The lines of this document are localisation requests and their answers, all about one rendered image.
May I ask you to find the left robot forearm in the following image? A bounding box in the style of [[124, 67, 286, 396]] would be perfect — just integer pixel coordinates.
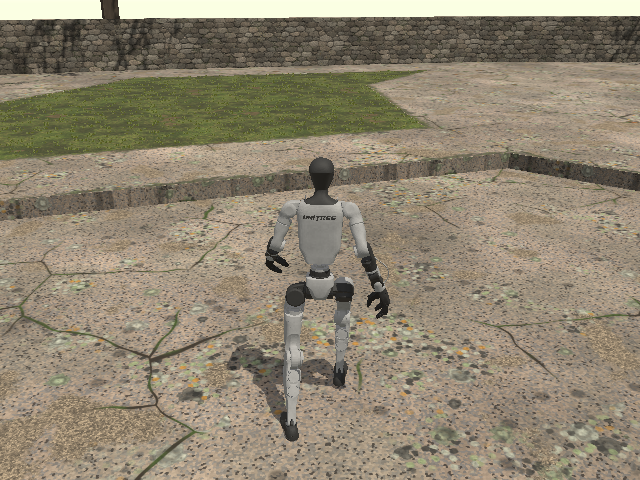
[[265, 236, 279, 261]]

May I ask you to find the robot left upper arm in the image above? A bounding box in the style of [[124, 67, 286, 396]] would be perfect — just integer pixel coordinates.
[[269, 200, 301, 252]]

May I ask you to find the left robot hand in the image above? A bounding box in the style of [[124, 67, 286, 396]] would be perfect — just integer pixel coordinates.
[[265, 255, 289, 273]]

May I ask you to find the right robot hand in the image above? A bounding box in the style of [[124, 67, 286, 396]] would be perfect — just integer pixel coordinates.
[[367, 288, 390, 319]]

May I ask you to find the humanoid robot torso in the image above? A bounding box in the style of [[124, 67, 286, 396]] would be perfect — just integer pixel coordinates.
[[297, 195, 344, 300]]

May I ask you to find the robot right upper arm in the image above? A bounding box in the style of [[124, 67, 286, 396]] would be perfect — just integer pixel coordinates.
[[341, 201, 370, 258]]

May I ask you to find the robot right foot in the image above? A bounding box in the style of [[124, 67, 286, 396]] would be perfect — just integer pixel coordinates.
[[333, 361, 348, 387]]

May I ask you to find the right robot forearm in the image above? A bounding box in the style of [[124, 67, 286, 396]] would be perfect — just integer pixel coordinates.
[[361, 242, 386, 292]]

